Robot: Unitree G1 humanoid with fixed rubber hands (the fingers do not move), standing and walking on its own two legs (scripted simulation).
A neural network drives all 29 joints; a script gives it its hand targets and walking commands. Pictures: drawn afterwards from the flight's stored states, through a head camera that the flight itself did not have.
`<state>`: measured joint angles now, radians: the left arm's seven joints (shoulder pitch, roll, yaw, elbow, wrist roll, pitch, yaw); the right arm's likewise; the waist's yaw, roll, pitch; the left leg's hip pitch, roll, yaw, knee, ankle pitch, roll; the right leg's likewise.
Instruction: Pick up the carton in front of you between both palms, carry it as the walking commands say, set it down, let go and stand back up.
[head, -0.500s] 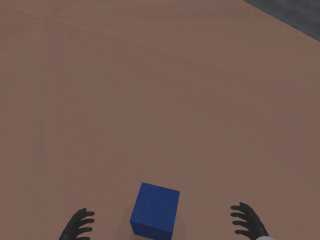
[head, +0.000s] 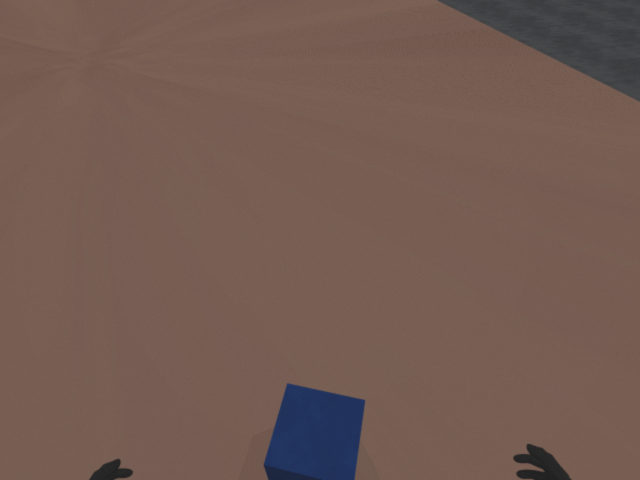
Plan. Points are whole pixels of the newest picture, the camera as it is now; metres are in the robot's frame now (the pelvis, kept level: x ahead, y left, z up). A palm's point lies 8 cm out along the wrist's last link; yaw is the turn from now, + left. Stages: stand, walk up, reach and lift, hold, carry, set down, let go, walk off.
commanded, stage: stand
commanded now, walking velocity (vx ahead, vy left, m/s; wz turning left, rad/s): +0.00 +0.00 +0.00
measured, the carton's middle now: (317, 447) +0.38 +0.02 -0.64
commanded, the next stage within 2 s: none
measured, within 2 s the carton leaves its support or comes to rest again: neither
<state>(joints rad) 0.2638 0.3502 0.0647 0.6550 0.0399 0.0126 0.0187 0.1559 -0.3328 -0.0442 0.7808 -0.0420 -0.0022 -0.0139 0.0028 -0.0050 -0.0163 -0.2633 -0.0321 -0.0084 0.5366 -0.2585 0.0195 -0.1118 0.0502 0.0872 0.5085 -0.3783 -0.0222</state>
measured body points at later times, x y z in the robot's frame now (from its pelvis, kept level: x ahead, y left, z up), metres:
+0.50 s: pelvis +0.00 +0.00 +0.01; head -0.01 +0.01 +0.46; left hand +0.12 +0.30 -0.09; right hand +0.13 -0.30 -0.09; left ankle +0.02 +0.11 -0.73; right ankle -0.07 -0.11 -0.73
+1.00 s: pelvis -0.01 +0.01 +0.01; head -0.03 +0.01 +0.46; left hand +0.09 +0.32 -0.10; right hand +0.10 -0.31 -0.10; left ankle +0.02 +0.11 -0.73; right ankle -0.07 -0.11 -0.73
